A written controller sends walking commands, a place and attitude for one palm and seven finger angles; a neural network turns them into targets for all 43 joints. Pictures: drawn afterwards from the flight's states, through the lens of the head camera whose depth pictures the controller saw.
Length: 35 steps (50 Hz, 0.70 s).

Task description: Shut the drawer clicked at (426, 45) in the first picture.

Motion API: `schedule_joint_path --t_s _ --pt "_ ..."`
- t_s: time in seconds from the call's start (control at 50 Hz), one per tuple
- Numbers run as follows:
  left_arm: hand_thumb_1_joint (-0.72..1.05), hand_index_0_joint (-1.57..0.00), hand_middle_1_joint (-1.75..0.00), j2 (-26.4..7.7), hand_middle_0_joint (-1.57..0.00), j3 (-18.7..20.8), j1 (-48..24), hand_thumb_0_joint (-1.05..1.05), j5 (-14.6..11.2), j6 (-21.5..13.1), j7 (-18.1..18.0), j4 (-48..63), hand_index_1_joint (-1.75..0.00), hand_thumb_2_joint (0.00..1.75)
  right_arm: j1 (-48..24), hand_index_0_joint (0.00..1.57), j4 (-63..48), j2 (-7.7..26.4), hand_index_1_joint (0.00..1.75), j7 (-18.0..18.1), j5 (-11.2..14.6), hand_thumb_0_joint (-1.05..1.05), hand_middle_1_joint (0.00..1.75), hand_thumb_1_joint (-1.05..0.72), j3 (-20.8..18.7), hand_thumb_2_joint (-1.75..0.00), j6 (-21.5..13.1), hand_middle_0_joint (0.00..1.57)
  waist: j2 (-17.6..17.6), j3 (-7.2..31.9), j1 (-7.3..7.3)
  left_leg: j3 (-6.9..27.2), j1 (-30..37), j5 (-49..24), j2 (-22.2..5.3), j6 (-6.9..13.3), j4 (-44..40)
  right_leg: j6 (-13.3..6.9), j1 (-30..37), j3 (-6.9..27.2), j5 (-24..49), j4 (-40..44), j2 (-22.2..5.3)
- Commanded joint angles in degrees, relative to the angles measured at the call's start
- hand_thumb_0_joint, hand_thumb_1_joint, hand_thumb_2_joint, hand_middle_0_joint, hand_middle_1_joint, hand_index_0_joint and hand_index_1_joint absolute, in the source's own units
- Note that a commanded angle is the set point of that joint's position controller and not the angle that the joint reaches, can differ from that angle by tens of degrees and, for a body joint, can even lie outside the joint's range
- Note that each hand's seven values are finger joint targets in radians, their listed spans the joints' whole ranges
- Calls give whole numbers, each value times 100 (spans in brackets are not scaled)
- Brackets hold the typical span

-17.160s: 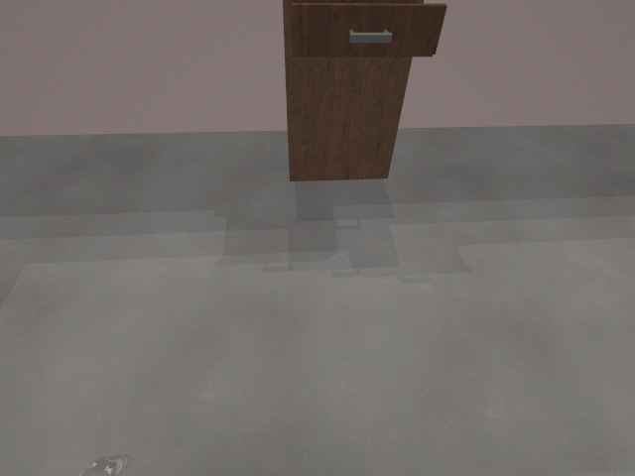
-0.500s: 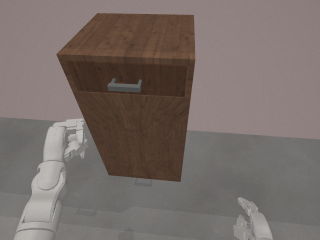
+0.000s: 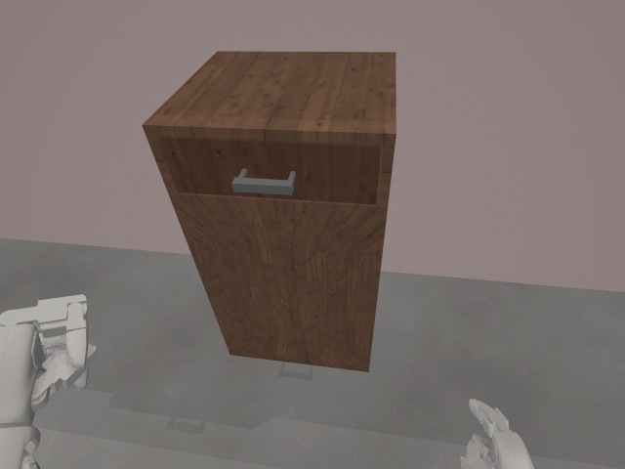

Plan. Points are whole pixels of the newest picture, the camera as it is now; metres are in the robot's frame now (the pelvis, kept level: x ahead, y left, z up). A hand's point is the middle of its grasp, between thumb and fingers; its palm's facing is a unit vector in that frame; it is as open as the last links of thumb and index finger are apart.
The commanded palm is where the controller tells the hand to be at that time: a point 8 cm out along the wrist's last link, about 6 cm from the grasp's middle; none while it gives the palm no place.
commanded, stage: draw the hand back to the body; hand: left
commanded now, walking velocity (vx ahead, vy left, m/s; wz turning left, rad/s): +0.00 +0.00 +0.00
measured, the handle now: (265, 180) +0.63 +0.19 +0.04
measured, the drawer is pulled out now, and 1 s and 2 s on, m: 0.00 0.00 0.00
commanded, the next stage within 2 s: step back with the hand held close in 0.12 s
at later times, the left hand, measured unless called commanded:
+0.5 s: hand (100, 341) +0.19 +0.25 +0.15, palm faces +0.30 -0.83 -0.48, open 3.3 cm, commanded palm +0.13 +0.29 +0.17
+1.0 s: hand (20, 433) +0.10 +0.26 +0.15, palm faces +0.36 -0.82 -0.44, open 3.3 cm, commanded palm +0.04 +0.31 +0.17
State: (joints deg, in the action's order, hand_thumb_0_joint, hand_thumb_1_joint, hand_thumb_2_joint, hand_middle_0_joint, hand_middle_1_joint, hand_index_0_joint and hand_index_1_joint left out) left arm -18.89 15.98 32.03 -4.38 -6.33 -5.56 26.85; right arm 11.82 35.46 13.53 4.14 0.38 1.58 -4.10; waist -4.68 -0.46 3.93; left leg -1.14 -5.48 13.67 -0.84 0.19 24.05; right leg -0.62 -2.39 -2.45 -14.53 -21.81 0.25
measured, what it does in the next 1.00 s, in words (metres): shifts its weight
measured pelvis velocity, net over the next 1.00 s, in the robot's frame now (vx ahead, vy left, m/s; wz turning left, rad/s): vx -0.08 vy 0.03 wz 0.01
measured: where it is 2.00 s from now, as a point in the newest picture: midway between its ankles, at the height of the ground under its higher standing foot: outside the picture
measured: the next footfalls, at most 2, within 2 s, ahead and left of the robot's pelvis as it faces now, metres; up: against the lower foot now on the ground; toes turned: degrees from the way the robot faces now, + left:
right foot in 1.28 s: -0.21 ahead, -0.09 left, +0.00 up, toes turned +1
left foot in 1.74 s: -0.14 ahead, +0.12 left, +0.00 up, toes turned +0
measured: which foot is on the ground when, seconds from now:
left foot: down 0.00-1.00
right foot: down 0.00-1.00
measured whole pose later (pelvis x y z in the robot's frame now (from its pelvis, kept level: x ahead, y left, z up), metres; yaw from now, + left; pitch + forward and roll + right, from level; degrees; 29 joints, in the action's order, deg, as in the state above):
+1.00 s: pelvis -0.08 +0.03 -0.01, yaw +1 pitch +0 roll -2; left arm -21.4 19.4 36.4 -2.1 -13.4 -8.2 32.9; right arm 11.6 31.5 13.0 4.5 0.3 -0.1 -1.1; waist -1.5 -0.9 0.7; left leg -0.1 -23.6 14.0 -0.1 2.1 33.7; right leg 0.7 -18.5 -3.1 -9.2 -27.2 -0.4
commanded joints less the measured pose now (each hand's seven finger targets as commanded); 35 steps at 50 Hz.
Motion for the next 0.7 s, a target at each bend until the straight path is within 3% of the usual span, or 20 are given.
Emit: schedule_joint_path --t_s 0.0,0.06,0.16,0.22,0.24,0.26,0.3,0.32,0.38,0.46,0.52,0.56,0.62,0.68 --pt "90 -140 -160 -784 -140 472 -753 0 33 -325 -89 904 -160 90 -858 20 -907 537 30 70 -16 0 30 -90 -218 -90 -415 20 541 -303 -147 90 63 -418 44 198 -334 4 -817 117 237 617 6" --pt "90 -140 -160 -775 -140 468 -919 0 72 -363 -132 907 -160 90 -835 20 -854 534 30 116 -18 0 30 -90 -229 -90 -449 20 303 -182 -139 82 157 -401 53 205 -325 -18 -784 142 196 586 -34" --pt "90 -140 -160 -919 -140 571 -814 0 86 -373 -192 1278 -160 90 -848 20 -882 523 30 126 -59 0 30 -90 -191 -90 -533 20 81 404 -22 142 270 -924 63 182 -289 -55 -329 133 823 349 -52" --pt "90 -140 -160 -980 -140 643 -653 0 90 -311 -190 1320 -160 90 -883 20 -887 523 30 112 -67 0 30 -90 -179 -90 -554 20 -30 400 26 137 264 -1255 68 148 -249 -64 -254 125 1191 325 -13" --pt "90 -140 -160 -1739 -140 1458 -1259 0 87 -551 -196 1815 -160 90 -853 20 -1072 682 30 61 -55 0 30 -90 -235 -90 -357 20 147 -82 -248 254 -241 -1066 -39 287 -56 -38 -768 611 1566 584 -307" --pt "90 -140 -160 -1312 -140 1205 -621 0 89 -570 -139 1170 -160 90 -789 20 -935 566 30 44 -84 0 30 -90 -239 -90 -228 20 409 -100 -268 301 -328 -1155 -50 263 -4 -55 -724 491 1702 508 -423" --pt "90 -140 -160 -966 -140 861 -213 0 101 -515 -62 926 -160 90 -784 20 -1028 584 30 -11 -78 0 30 -90 -282 -90 -51 20 542 -66 -299 281 -321 -1501 -101 234 18 -8 -787 407 1834 444 -423" --pt "90 -140 -160 -957 -140 841 -177 0 106 -566 -36 1045 -160 90 -832 20 -1082 615 30 -5 -88 0 30 -90 -323 -90 -5 20 280 -9 -302 240 -283 -1771 -87 236 -1 11 -796 330 2011 397 -396" --pt "90 -140 -160 -939 -140 863 247 0 73 -587 -24 969 -160 90 -748 20 -1153 599 30 -29 -54 0 30 -90 -394 -90 206 20 348 527 -321 238 -176 -2351 -171 241 -9 87 -576 205 2252 170 -357" --pt "90 -140 -160 -1199 -140 1110 525 0 27 -616 -76 1376 -160 90 -774 20 -1349 583 30 -2 4 0 30 -90 -446 -90 374 20 466 1144 -299 231 -155 -2962 -225 240 85 146 -297 160 2868 -136 -337" --pt "90 -140 -160 -1420 -140 1236 499 0 8 -636 -137 1753 -160 90 -779 20 -1452 612 30 55 22 0 30 -90 -457 -90 410 20 283 1327 -292 271 -257 -2879 -237 247 65 180 -280 172 2797 -249 -310" --pt "90 -140 -160 -1377 -140 1213 584 0 20 -646 -179 1779 -160 90 -726 20 -1463 577 30 78 36 0 30 -90 -465 -90 413 20 248 1282 -315 298 -347 -2786 -271 258 44 197 -358 167 2669 -305 -285" --pt "90 -140 -160 -1440 -140 1247 515 0 52 -685 -219 1963 -160 90 -695 20 -1465 667 30 107 20 0 30 -90 -487 -90 352 20 -129 1208 -319 409 -595 -2544 -345 286 -71 205 -373 163 2287 -432 -186" --pt "90 -140 -160 -1327 -140 1172 545 0 76 -724 -233 1799 -160 90 -657 20 -1434 657 30 103 18 0 30 -90 -487 -90 290 20 -165 942 -337 502 -1055 -1764 -438 329 -273 211 -437 177 1617 -526 -133"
